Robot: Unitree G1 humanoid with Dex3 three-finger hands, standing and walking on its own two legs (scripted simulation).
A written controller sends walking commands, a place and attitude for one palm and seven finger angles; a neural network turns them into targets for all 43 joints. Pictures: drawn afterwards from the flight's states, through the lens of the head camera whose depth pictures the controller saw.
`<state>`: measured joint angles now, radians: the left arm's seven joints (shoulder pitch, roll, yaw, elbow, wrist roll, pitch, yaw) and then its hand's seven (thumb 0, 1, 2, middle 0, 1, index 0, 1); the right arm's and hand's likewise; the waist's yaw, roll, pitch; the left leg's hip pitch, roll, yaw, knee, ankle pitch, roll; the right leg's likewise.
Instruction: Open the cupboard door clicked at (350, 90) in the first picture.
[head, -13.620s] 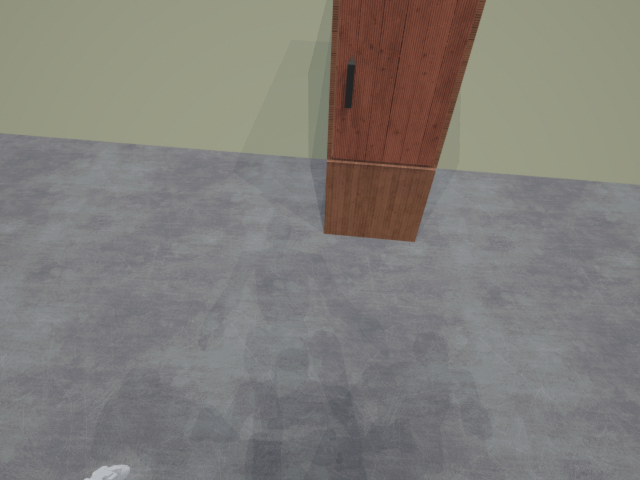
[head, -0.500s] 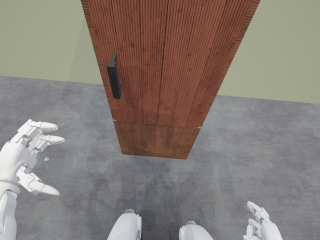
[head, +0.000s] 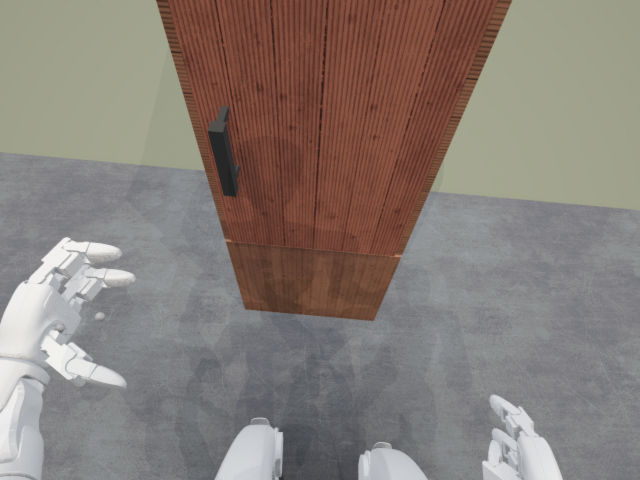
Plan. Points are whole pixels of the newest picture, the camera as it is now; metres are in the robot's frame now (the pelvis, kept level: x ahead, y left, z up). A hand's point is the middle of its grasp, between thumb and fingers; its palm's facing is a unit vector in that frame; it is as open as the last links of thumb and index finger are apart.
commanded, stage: move the hooked fingers beside the handle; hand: left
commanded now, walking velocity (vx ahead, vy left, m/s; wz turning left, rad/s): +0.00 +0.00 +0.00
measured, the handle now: (227, 153) +0.55 +0.18 +0.04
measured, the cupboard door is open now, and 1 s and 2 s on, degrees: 0 0 0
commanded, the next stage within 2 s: none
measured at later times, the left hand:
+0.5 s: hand (134, 253) +0.37 +0.26 +0.04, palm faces -0.04 -1.00 -0.03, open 13.9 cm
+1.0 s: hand (162, 211) +0.44 +0.24 +0.04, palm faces -0.01 -1.00 -0.03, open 13.9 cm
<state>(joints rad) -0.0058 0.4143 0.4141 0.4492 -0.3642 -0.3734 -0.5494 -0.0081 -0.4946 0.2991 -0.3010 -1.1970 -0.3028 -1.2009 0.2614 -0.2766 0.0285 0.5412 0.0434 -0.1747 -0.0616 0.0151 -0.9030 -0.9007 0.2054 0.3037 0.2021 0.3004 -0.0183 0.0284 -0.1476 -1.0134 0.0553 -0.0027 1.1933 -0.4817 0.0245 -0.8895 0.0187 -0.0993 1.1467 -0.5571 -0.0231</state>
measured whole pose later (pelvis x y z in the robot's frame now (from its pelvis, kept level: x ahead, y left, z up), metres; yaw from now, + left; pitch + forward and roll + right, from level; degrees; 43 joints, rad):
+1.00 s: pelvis +0.00 +0.01 -0.01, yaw -2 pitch +22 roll -3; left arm -0.59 0.49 0.43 0.95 -0.18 -0.42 -0.40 -0.01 -0.49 0.30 -0.30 -1.20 -0.30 -1.20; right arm 0.32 -0.27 0.03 0.61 0.02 -0.01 -0.03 0.01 -0.90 -0.90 0.21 0.30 0.20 0.30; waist -0.10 0.02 -0.14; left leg -1.11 0.06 0.03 1.22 -0.49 0.04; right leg -1.00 0.02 -0.07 1.17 -0.56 -0.01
